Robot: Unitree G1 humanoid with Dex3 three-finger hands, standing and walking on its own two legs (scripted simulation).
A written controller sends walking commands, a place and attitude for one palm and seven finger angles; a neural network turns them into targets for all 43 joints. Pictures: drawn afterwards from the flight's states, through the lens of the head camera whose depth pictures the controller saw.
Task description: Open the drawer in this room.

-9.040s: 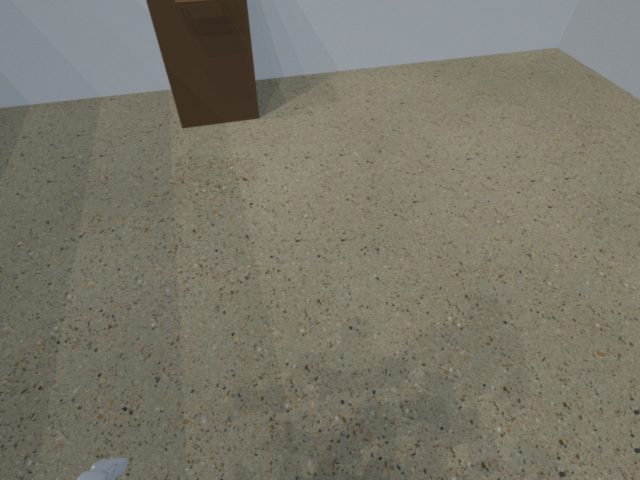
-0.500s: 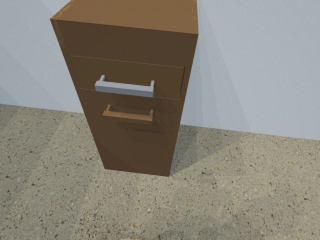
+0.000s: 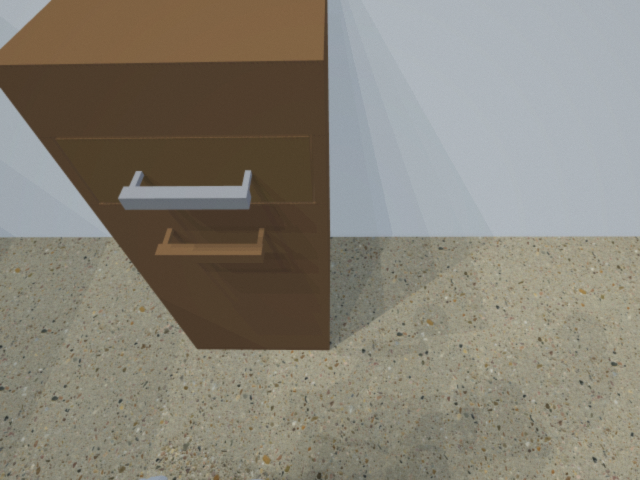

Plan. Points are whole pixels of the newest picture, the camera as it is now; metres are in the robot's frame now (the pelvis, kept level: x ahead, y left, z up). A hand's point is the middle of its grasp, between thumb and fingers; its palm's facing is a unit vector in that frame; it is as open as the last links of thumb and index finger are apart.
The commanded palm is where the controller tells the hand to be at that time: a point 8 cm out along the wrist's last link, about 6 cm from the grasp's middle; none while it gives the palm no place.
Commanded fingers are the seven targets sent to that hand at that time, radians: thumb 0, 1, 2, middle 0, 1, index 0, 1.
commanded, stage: come to a stop and stand still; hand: left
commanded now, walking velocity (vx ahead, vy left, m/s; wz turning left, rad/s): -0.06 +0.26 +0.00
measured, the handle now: (189, 187) +0.52 +0.24 +0.03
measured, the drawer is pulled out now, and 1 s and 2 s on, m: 0.00 0.00 0.00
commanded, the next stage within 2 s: look again from close up in 0.86 s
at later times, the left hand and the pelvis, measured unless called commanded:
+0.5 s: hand out of the picture -0.03 +0.23 -0.17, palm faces +0.10 -0.97 -0.24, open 7.4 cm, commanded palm none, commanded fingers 0.00 0.90 0.90 -0.20 -0.30 -0.20 -0.30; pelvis -0.04 +0.03 +0.01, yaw +2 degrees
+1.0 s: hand out of the picture -0.03 +0.22 -0.16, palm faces +0.01 -0.98 -0.20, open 7.3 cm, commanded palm none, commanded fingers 0.00 0.90 0.90 -0.20 -0.30 -0.20 -0.30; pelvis -0.04 +0.04 +0.01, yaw +0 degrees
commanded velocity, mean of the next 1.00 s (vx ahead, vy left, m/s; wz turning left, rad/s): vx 0.01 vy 0.04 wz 0.00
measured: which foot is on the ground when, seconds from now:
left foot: up 0.00-0.46, down 0.48-1.00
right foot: down 0.00-1.00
